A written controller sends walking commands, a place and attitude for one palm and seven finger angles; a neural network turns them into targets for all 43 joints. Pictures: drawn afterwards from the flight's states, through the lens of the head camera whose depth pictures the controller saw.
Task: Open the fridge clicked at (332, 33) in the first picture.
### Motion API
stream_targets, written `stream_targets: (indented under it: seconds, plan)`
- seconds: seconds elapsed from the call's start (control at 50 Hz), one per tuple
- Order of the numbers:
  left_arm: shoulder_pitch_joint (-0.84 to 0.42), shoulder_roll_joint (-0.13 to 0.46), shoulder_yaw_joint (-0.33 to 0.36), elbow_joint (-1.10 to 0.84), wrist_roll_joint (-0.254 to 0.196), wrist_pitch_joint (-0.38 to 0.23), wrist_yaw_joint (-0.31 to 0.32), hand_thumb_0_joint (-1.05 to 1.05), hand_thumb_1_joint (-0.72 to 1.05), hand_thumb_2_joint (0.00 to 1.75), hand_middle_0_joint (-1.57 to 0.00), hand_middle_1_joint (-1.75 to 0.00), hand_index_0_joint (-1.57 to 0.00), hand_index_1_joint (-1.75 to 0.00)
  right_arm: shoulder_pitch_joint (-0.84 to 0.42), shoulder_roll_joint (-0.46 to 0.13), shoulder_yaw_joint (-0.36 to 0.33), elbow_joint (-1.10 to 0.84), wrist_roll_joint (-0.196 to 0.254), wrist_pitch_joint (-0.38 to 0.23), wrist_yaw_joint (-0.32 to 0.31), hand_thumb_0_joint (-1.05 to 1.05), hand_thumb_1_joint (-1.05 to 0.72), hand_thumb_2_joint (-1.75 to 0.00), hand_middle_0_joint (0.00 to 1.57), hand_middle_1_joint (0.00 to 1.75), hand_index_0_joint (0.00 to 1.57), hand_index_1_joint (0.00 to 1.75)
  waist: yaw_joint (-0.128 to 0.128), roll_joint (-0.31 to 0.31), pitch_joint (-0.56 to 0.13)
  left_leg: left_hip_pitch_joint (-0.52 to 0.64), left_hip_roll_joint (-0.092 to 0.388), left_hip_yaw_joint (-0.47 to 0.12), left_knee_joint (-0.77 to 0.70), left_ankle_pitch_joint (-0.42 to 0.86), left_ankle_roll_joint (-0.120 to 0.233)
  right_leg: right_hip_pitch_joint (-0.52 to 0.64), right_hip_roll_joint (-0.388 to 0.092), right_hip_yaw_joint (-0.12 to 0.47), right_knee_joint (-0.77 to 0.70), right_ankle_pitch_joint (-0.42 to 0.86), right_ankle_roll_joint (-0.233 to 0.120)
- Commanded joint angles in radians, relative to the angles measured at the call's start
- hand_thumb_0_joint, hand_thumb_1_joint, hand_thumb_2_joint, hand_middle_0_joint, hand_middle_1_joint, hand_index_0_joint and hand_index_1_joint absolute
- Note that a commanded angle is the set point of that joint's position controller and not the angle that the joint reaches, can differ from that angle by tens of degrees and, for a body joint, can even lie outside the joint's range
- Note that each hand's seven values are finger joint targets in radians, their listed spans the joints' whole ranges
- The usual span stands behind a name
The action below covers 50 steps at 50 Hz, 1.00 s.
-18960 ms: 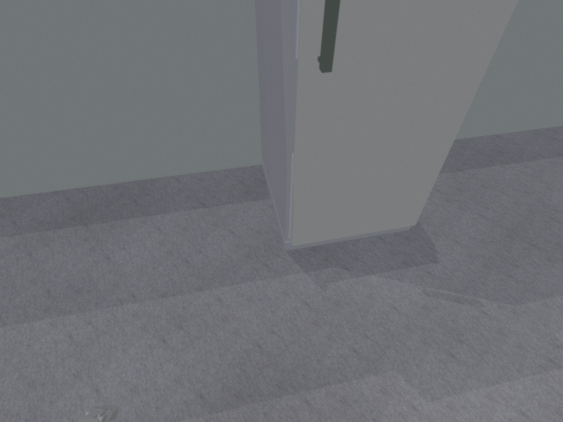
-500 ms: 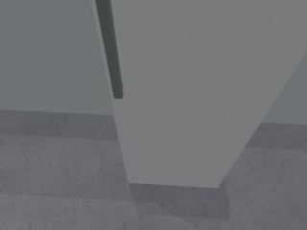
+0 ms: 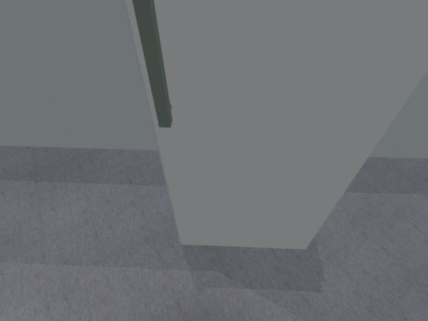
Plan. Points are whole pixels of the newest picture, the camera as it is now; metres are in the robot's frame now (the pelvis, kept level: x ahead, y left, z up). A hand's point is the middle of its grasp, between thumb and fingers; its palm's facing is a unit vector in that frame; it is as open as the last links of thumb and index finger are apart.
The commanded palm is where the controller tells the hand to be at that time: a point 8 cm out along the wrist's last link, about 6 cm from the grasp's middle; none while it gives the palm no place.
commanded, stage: come to a stop and stand still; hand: left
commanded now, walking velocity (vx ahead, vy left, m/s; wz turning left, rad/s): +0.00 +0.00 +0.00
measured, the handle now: (153, 37) +0.51 +0.13 +0.28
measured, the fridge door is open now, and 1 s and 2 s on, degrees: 0 0 0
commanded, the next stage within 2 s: look again from close up in 0.38 s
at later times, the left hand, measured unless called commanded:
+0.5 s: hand out of the picture +0.02 +0.18 -0.18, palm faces -0.01 -0.99 -0.17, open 7.3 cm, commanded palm none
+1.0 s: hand out of the picture +0.00 +0.19 -0.17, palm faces -0.02 -0.98 -0.18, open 7.3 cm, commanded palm none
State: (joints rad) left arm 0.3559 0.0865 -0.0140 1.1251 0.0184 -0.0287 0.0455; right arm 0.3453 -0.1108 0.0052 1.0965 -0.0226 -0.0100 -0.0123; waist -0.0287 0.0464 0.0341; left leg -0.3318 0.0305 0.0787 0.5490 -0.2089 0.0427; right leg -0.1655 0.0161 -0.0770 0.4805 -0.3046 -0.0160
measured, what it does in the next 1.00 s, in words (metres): stands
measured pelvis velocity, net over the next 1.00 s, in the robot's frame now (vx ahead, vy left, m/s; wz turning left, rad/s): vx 0.01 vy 0.01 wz -0.03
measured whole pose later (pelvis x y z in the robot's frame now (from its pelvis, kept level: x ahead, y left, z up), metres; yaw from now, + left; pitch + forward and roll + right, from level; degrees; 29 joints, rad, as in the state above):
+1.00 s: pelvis +0.01 +0.01 +0.01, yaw -2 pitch -1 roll +0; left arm 0.32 0.17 -0.01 1.10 0.02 -0.01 0.03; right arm 0.25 -0.16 0.01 1.11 -0.01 -0.02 -0.01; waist 0.01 -0.02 0.02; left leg -0.25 -0.01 0.13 0.43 -0.18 0.06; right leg -0.13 -0.03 -0.03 0.44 -0.30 0.01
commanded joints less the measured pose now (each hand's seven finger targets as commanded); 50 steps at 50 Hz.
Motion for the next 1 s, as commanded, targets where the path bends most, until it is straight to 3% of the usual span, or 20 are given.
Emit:
stream_targets:
  seconds: [0.0, 0.02, 0.1, 0.2, 0.24, 0.42, 0.6, 0.74, 0.98]
  plan:
    - [0.044, 0.100, 0.016, -0.058, -0.005, -0.019, 0.011, 0.00, 0.90, 0.90, -0.20, -0.30, -0.20, -0.30, 0.069, -0.091, -0.014, -0.057, 0.003, -0.022, -0.008, 0.00, -0.90, -0.90, 0.20, 0.30, 0.20, 0.30, 0.004, -0.040, -0.008, 0.056, 0.081, -0.134, -0.101, 0.007, 0.008, -0.100, -0.097, 0.114, -0.061, 0.001, -0.055]
    - [0.046, 0.099, 0.015, -0.059, -0.002, -0.018, 0.010, 0.00, 0.90, 0.90, -0.20, -0.30, -0.20, -0.30, 0.060, -0.091, -0.013, -0.062, 0.001, -0.025, -0.008, 0.00, -0.90, -0.90, 0.20, 0.30, 0.20, 0.30, 0.011, -0.025, 0.001, 0.045, 0.082, -0.139, -0.114, 0.028, 0.013, -0.091, -0.094, 0.105, -0.045, 0.026, -0.052]
    - [0.053, 0.103, 0.016, -0.066, -0.001, -0.004, 0.009, 0.00, 0.90, 0.90, -0.20, -0.30, -0.20, -0.30, 0.038, -0.112, -0.015, -0.062, 0.005, -0.020, -0.008, 0.00, -0.90, -0.90, 0.20, 0.30, 0.20, 0.30, 0.022, -0.081, 0.082, 0.011, 0.087, -0.154, -0.178, -0.072, 0.018, -0.123, -0.086, 0.102, -0.046, -0.026, -0.039]
    - [0.053, 0.126, 0.018, -0.076, 0.000, 0.000, 0.007, 0.00, 0.90, 0.90, -0.20, -0.30, -0.20, -0.30, 0.020, -0.132, -0.015, -0.061, 0.006, -0.023, -0.008, 0.00, -0.90, -0.90, 0.20, 0.30, 0.20, 0.30, 0.028, -0.081, 0.069, 0.043, 0.089, -0.148, -0.203, -0.042, 0.020, -0.105, -0.095, 0.103, -0.052, 0.014, -0.031]
    - [0.053, 0.138, 0.021, -0.080, 0.001, 0.000, 0.005, 0.00, 0.90, 0.90, -0.20, -0.30, -0.20, -0.30, 0.012, -0.138, -0.015, -0.060, 0.006, -0.029, -0.009, 0.00, -0.90, -0.90, 0.20, 0.30, 0.20, 0.30, 0.033, -0.059, 0.041, 0.070, 0.089, -0.135, -0.193, 0.029, 0.020, -0.081, -0.100, 0.100, -0.049, 0.057, -0.028]
    - [0.041, 0.166, 0.020, -0.085, 0.002, 0.004, -0.001, 0.00, 0.90, 0.90, -0.20, -0.30, -0.20, -0.30, -0.018, -0.155, -0.018, -0.053, 0.010, -0.029, -0.011, 0.00, -0.90, -0.90, 0.20, 0.30, 0.20, 0.30, 0.034, -0.038, 0.013, 0.113, 0.092, -0.120, -0.191, 0.069, 0.017, -0.059, -0.110, 0.108, -0.086, 0.095, -0.022]
    - [0.041, 0.166, 0.017, -0.067, 0.001, 0.009, -0.005, 0.00, 0.90, 0.90, -0.20, -0.30, -0.20, -0.30, -0.039, -0.162, -0.022, -0.040, 0.011, -0.024, -0.011, 0.00, -0.90, -0.90, 0.20, 0.30, 0.20, 0.30, 0.030, -0.029, 0.031, 0.125, 0.096, -0.120, -0.217, 0.006, 0.012, -0.079, -0.114, 0.110, -0.108, 0.066, -0.019]
    - [0.045, 0.173, 0.019, -0.059, 0.002, 0.006, -0.005, 0.00, 0.90, 0.90, -0.20, -0.30, -0.20, -0.30, -0.045, -0.170, -0.024, -0.031, 0.012, -0.027, -0.012, 0.00, -0.90, -0.90, 0.20, 0.30, 0.20, 0.30, 0.031, -0.038, -0.001, 0.151, 0.100, -0.117, -0.216, 0.050, 0.014, -0.061, -0.117, 0.112, -0.110, 0.093, -0.019]
    - [0.037, 0.185, 0.019, -0.054, 0.002, 0.007, -0.007, 0.00, 0.90, 0.90, -0.20, -0.30, -0.20, -0.30, -0.056, -0.180, -0.027, -0.022, 0.011, -0.024, -0.010, 0.00, -0.90, -0.90, 0.20, 0.30, 0.20, 0.30, 0.032, -0.046, 0.036, 0.136, 0.101, -0.125, -0.248, -0.019, 0.010, -0.082, -0.119, 0.120, -0.125, 0.056, -0.022]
